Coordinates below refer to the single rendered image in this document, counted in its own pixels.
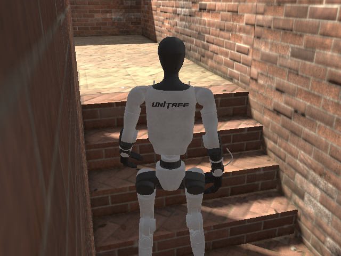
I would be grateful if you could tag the right robot forearm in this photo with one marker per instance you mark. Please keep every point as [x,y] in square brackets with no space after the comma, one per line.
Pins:
[216,159]

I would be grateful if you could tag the robot right upper arm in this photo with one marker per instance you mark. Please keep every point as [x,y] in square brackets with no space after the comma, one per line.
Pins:
[205,97]

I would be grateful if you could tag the robot left upper arm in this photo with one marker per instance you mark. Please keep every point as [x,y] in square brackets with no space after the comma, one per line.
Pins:
[135,98]

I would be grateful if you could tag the left robot forearm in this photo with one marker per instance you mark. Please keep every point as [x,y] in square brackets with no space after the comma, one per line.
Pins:
[125,148]

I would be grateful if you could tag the robot right shin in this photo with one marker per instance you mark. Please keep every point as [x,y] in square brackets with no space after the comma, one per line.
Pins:
[197,239]

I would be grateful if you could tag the robot right thigh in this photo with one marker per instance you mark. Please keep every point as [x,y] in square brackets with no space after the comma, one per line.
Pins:
[194,190]

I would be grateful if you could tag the right robot hand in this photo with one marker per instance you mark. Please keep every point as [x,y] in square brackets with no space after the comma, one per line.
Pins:
[209,178]

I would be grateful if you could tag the left robot hand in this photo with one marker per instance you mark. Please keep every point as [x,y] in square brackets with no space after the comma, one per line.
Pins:
[134,155]

